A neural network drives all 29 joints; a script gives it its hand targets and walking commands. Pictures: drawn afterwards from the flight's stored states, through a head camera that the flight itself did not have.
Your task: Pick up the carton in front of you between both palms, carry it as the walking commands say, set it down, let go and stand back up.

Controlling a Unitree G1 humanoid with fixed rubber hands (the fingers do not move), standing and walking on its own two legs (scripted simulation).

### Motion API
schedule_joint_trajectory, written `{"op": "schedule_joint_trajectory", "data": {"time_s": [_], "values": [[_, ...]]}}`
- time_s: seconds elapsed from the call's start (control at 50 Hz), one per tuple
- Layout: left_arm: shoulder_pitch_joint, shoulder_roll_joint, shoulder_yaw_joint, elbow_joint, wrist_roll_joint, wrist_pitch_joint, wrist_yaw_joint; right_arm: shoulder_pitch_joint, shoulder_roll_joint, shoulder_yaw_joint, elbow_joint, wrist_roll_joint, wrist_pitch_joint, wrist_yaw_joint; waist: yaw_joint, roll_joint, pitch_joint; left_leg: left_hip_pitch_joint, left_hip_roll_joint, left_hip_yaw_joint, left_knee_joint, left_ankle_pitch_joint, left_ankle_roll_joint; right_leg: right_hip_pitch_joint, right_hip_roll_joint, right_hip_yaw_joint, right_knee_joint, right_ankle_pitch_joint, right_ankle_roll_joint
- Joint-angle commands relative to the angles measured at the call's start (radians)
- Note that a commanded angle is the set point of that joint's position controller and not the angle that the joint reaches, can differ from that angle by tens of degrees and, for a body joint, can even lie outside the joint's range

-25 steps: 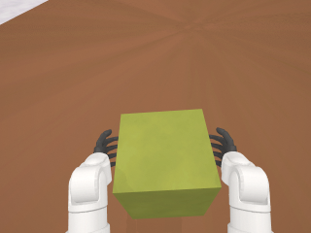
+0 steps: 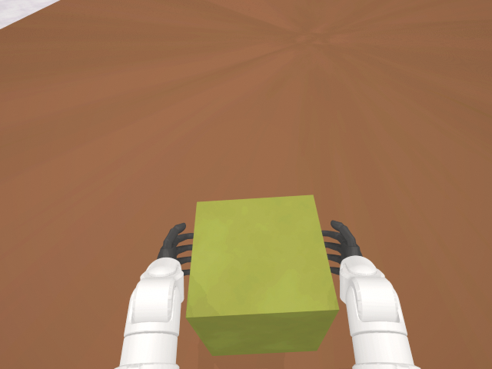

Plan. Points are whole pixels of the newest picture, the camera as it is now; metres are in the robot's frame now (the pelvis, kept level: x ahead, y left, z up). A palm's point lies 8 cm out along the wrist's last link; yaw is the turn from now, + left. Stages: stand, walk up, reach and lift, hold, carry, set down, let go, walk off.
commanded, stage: carry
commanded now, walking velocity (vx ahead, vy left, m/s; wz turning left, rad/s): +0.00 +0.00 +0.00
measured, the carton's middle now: (259, 280) +0.30 +0.00 -0.05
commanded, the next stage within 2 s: hold in 1.18 s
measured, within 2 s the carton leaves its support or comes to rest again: neither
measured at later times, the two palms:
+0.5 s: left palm (162, 278) +0.25 +0.15 +0.05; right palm (350, 276) +0.25 -0.14 +0.04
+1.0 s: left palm (156, 285) +0.24 +0.16 +0.05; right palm (348, 284) +0.24 -0.14 +0.04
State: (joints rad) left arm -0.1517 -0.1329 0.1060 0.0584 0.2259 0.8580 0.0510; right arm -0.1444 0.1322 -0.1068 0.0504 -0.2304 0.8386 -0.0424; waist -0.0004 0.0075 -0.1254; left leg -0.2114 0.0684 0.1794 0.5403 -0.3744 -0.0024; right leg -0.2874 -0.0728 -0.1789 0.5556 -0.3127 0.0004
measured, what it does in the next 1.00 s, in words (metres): stands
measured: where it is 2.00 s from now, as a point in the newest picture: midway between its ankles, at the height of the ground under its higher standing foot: outside the picture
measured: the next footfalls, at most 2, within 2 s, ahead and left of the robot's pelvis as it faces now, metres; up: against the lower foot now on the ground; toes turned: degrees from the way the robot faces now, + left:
none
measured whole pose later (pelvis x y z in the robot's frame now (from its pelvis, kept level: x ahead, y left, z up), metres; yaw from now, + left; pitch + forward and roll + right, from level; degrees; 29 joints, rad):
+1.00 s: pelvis -0.05 +0.01 +0.00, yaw +0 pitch +2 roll +0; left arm -0.21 -0.14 0.16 0.18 0.25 0.73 0.04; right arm -0.21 0.14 -0.16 0.18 -0.25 0.73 -0.04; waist 0.00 0.00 -0.11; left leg -0.25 0.05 0.19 0.51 -0.29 0.03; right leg -0.31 -0.09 -0.17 0.50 -0.21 0.01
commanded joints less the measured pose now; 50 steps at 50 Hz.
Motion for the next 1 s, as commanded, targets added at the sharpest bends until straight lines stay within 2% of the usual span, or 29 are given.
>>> {"op": "schedule_joint_trajectory", "data": {"time_s": [0.0, 0.08, 0.16, 0.26, 0.36, 0.5, 0.98], "values": [[-0.444, -0.848, -0.478, -0.002, -0.244, -0.125, -0.247, -0.429, 0.865, 0.476, 0.023, 0.240, -0.104, 0.240, -0.001, -0.004, -0.216, 0.058, 0.103, -0.078, -0.054, 0.488, 0.003, 0.126, -0.100, 0.089, -0.044, 0.470, -0.010], [-0.498, -0.871, -0.407, 0.108, -0.192, -0.206, -0.252, -0.494, 0.885, 0.415, 0.128, 0.198, -0.184, 0.248, -0.001, -0.004, -0.193, 0.039, 0.102, -0.086, -0.083, 0.401, 0.006, 0.118, -0.100, 0.095, -0.074, 0.389, -0.013], [-0.527, -0.922, -0.403, 0.153, -0.186, -0.238, -0.264, -0.527, 0.931, 0.411, 0.171, 0.193, -0.217, 0.259, 0.000, -0.004, -0.197, 0.035, 0.101, -0.091, -0.098, 0.354, 0.011, 0.117, -0.102, 0.099, -0.089, 0.349, -0.015], [-0.499, -0.948, -0.465, 0.106, -0.227, -0.201, -0.268, -0.501, 0.956, 0.468, 0.120, 0.231, -0.180, 0.261, 0.001, -0.006, -0.215, 0.042, 0.102, -0.093, -0.097, 0.354, 0.013, 0.114, -0.105, 0.097, -0.090, 0.346, -0.013], [-0.476, -0.916, -0.465, 0.086, -0.227, -0.165, -0.264, -0.473, 0.925, 0.463, 0.098, 0.228, -0.144, 0.255, 0.000, -0.006, -0.200, 0.026, 0.103, -0.093, -0.103, 0.334, 0.014, 0.097, -0.104, 0.097, -0.096, 0.324, -0.009], [-0.499, -0.925, -0.489, 0.059, -0.242, -0.168, -0.263, -0.504, 0.930, 0.486, 0.066, 0.245, -0.147, 0.254, 0.001, -0.006, -0.192, 0.009, 0.103, -0.100, -0.119, 0.283, 0.021, 0.090, -0.102, 0.100, -0.110, 0.279, -0.007], [-0.479, -0.927, -0.485, 0.072, -0.239, -0.163, -0.264, -0.501, 0.926, 0.487, 0.065, 0.248, -0.145, 0.255, 0.001, -0.004, -0.195, -0.001, 0.102, -0.104, -0.123, 0.281, 0.026, 0.083, -0.101, 0.098, -0.111, 0.263, 0.001]]}}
